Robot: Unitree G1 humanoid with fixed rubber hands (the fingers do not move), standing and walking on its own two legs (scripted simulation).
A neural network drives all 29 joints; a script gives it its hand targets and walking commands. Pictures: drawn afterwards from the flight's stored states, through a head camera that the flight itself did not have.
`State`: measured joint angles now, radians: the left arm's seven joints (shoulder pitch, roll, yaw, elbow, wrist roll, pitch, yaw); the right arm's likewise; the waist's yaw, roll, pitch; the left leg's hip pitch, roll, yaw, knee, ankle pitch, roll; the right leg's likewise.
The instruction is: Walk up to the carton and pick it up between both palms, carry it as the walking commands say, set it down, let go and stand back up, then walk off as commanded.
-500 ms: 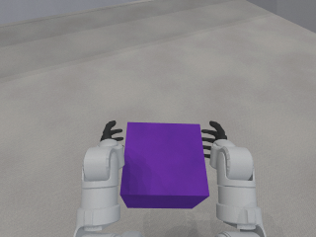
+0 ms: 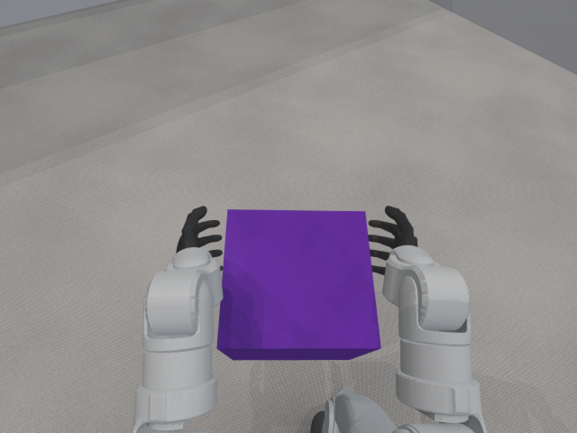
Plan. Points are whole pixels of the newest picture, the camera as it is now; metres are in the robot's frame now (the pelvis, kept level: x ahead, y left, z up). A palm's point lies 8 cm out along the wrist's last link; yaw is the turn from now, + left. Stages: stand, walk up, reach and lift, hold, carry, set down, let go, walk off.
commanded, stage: carry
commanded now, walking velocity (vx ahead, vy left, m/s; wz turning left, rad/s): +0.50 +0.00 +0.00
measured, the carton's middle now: (293, 291) +0.31 +0.00 -0.03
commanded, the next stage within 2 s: none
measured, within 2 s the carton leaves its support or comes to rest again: neither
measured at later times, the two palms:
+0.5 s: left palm (176, 87) +0.67 +0.20 +0.07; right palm (318, 87) +0.69 -0.06 +0.07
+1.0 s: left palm out of the picture +1.02 +0.23 +0.08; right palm (296, 1) +1.02 -0.04 +0.08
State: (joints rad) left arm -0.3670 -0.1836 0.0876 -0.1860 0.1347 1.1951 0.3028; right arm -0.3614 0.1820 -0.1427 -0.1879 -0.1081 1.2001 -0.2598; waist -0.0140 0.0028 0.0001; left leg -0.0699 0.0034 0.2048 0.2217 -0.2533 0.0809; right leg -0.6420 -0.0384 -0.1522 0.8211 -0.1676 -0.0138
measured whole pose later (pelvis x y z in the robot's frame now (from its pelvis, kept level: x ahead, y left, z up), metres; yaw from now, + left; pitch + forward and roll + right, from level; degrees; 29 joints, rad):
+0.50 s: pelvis +0.38 +0.04 -0.01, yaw +5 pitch +4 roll +1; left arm -0.38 -0.19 0.11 -0.15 0.10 1.20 0.32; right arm -0.35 0.18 -0.12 -0.18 -0.16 1.22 -0.23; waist 0.02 -0.01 -0.01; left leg -0.60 0.11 0.13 0.62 -0.09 0.00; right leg -0.02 0.01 -0.21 0.26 -0.31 -0.05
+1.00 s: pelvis +0.72 +0.09 -0.01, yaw +1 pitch +4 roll -1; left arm -0.35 -0.18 0.11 -0.18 0.11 1.22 0.31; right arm -0.36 0.18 -0.11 -0.17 -0.14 1.23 -0.25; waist 0.00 0.01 -0.06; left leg 0.00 0.06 0.23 0.29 -0.35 -0.01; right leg -0.53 -0.06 -0.20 0.56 -0.12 -0.01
